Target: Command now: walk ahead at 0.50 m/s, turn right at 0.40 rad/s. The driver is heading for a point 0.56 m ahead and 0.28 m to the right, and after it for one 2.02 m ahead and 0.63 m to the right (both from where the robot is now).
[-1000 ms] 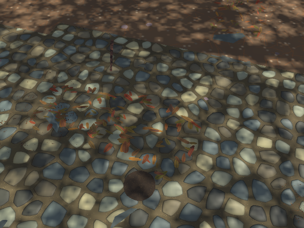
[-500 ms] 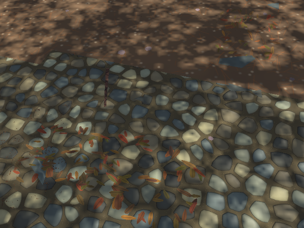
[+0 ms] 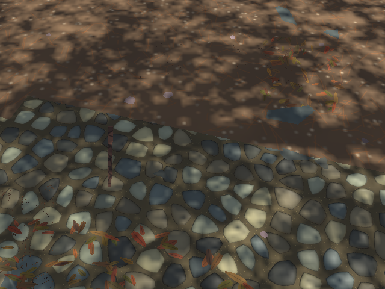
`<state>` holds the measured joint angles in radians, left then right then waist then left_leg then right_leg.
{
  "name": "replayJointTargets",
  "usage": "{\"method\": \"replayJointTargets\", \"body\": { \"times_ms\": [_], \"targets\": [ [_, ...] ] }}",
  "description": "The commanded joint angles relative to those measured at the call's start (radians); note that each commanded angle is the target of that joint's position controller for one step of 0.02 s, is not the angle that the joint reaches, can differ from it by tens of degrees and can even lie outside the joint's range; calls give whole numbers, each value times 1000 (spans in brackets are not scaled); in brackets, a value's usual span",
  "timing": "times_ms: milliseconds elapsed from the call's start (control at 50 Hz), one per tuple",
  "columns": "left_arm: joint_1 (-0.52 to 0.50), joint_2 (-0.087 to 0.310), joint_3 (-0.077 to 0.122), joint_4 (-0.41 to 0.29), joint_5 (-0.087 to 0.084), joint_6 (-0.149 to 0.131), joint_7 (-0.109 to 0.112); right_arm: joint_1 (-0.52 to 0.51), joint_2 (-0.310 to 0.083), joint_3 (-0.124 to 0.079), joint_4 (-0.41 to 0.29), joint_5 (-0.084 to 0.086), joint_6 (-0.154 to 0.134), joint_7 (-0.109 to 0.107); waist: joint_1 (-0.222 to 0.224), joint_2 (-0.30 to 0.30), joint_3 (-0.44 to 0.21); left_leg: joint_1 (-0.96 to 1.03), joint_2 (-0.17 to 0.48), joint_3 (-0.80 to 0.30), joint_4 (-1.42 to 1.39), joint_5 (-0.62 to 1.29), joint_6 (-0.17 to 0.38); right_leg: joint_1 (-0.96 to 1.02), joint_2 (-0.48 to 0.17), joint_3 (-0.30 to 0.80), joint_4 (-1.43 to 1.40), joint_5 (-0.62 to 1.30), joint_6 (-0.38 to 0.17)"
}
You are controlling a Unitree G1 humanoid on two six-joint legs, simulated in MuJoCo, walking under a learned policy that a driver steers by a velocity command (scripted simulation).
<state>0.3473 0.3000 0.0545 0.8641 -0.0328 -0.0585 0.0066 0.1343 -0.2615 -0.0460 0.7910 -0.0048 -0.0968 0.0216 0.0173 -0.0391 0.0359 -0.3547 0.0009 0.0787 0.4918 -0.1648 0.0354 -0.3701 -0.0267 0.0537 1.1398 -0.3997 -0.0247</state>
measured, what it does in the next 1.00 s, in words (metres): walks ahead, turning right: right foot, then left foot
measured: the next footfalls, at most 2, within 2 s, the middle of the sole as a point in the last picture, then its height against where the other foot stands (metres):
right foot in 0.40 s outside the picture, level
left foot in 0.90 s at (221, 225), level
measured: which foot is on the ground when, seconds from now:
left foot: down 0.00-0.42, up 0.44-0.88, down 0.90-1.00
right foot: up 0.00-0.38, down 0.40-0.92, up 0.94-1.00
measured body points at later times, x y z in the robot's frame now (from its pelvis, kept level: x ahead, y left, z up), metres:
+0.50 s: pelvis +0.26 -0.07 -0.01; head +0.30 -0.09 +0.44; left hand +0.49 +0.14 -0.10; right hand +0.26 -0.37 -0.14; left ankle +0.15 +0.11 -0.64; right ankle +0.32 -0.16 -0.73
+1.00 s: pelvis +0.55 -0.12 -0.01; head +0.57 -0.13 +0.44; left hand +0.76 +0.08 -0.12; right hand +0.55 -0.45 -0.09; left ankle +0.66 -0.07 -0.73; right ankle +0.37 -0.17 -0.65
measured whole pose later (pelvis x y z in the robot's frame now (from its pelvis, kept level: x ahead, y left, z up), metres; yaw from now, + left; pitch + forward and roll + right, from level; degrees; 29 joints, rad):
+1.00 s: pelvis +0.55 -0.12 -0.01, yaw -35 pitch +2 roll +1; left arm 0.36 0.30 0.07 0.73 -0.03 -0.02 0.02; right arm 0.11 -0.27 -0.06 0.75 0.00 -0.11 0.02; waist 0.03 -0.03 0.02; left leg -0.39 -0.03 0.02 0.53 -0.17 0.02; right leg -0.34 0.05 0.13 1.13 -0.46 -0.03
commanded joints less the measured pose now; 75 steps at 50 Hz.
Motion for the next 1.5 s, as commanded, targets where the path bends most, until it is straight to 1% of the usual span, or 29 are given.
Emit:
{"method": "replayJointTargets", "body": {
  "times_ms": [20,100,200,300,360,400,420,440,460,480,500,540,620,780,880,900,920,940,960,980,1020,1200,1320,1360,1400,1420,1440,1460,1500],
  "targets": [
    [-8,84,33,-84,-1,2,4,55,-91,-28,-9,-10,-18,-5,-30,163,-68,254,274,-284,-310,19,142,-239,-113,60,30,104,1],
    [-56,43,30,-120,7,36,3,47,-127,-43,23,-10,-31,-14,-11,109,-5,206,273,-125,-370,154,159,-294,-127,59,-69,211,24],
    [-195,16,17,-168,11,23,-27,75,-166,-54,44,-5,-14,-30,-57,79,29,253,243,37,-382,214,135,-281,-108,-16,-351,432,19],
    [-323,21,13,-241,11,25,-56,147,-204,-68,75,18,22,-33,-93,72,67,421,294,95,-322,307,113,-318,-82,-80,-487,369,-22],
    [-260,68,38,-254,13,34,-63,123,-243,-81,68,33,44,-39,-27,119,-3,477,298,138,-136,727,80,-174,0,-154,-499,223,-77],
    [14,156,92,-186,8,41,-48,97,-233,-76,57,38,55,-43,126,93,-148,350,239,177,246,780,30,212,87,-170,-581,261,-144],
    [128,254,121,-160,3,52,-24,130,-153,-48,35,-3,46,-40,137,-93,-225,66,173,178,579,262,-19,497,-86,109,-597,290,-209],
    [53,311,119,-199,3,36,-29,177,-61,-16,-22,-8,12,-27,27,-264,-344,-320,-48,-4,885,-426,-67,747,-291,707,-782,43,-410],
    [60,214,89,-213,9,18,-42,60,-160,-34,-32,29,-25,-13,103,-97,-348,-425,1,-171,928,-393,-40,737,-308,732,-878,-1,-372],
    [33,173,76,-208,17,3,-43,-1,-174,-37,-57,56,-43,-6,91,-61,-219,-468,40,-160,883,-306,-13,631,-278,591,-876,63,-330],
    [-29,150,69,-212,17,-5,-44,2,-158,-34,-46,40,-49,-14,39,35,-135,-419,85,-162,788,-228,-9,480,-232,471,-872,184,-295],
    [-115,104,51,-238,30,-8,-33,35,-170,-46,-26,9,-32,-18,-22,7,-90,-288,130,-170,661,-151,-25,298,-169,341,-896,347,-265],
    [-82,143,61,-231,22,-14,-8,-11,-126,-38,-49,-12,1,-22,-26,15,-55,-269,105,-139,467,-28,-91,185,-126,242,-934,480,-270],
    [21,151,68,-184,8,4,11,-224,-112,-23,-126,12,-18,1,56,-47,-13,-160,19,-153,37,259,-92,175,-94,256,-866,286,-186],
    [-2,120,61,-188,13,22,18,-61,-178,-57,-91,11,-43,4,-41,-97,-71,64,2,-137,-58,109,-18,239,-85,341,-662,378,-135],
    [-8,68,41,-202,21,20,13,69,-218,-71,-75,-7,-48,-3,-102,-47,-190,295,106,-222,-35,85,36,158,-27,283,-447,344,-99],
    [97,1,21,-224,17,14,14,201,-300,-90,-60,-23,-42,-10,-87,185,-344,653,335,-578,-63,-41,161,-136,109,151,-105,27,-22],
    [154,43,18,-236,-9,6,15,234,-283,-89,-31,0,-30,1,-67,385,-372,733,441,-922,-179,-319,242,-373,96,124,101,-216,-2],
    [82,136,40,-219,-14,10,16,174,-185,-65,-55,11,-25,-1,-90,235,-229,617,401,-810,-212,-436,198,-436,34,143,180,-130,6],
    [-6,158,47,-231,-2,17,16,123,-147,-52,-64,7,-14,-5,-93,160,-132,487,357,-638,-215,-349,154,-427,-3,100,176,-49,8],
    [-62,130,51,-246,13,24,10,56,-106,-36,-57,-7,-7,-10,-52,136,-34,291,277,-432,-260,-133,128,-356,-62,89,84,49,7],
    [-176,21,18,-297,15,25,-16,104,-164,-50,7,5,-16,-13,-63,90,-2,254,231,-86,-355,208,152,-312,-81,28,-287,347,21],
    [-358,26,8,-352,13,-8,-49,212,-224,-55,66,41,21,-7,-94,101,56,354,269,-116,-309,283,148,-239,-35,-57,-564,323,-1],
    [-298,70,26,-340,15,-15,-49,209,-244,-58,77,45,33,-11,-37,132,10,384,275,-124,-214,446,123,-110,0,-68,-627,275,-24],
    [-28,158,72,-261,29,-15,-31,198,-202,-39,75,38,32,-15,109,119,-180,224,188,-58,118,514,59,349,-9,-59,-646,356,-80],
    [125,250,93,-242,53,-5,-11,219,-101,-6,36,4,22,-12,141,-55,-355,-72,92,-13,481,112,-2,695,-271,245,-614,354,-165],
    [115,257,84,-248,58,-3,-13,296,-60,10,35,22,5,-9,92,-234,-481,-278,-15,-137,713,-442,-27,789,-426,616,-755,229,-271],
    [77,165,61,-245,48,-6,-17,224,-169,-24,37,52,3,-7,113,-123,-353,-372,38,-195,797,-405,-25,690,-382,528,-790,154,-236],
    [-39,97,38,-228,33,-15,-21,141,-160,-29,18,47,8,-11,55,-67,-146,-382,112,-158,744,-239,-21,446,-296,276,-852,212,-180]
  ]
}}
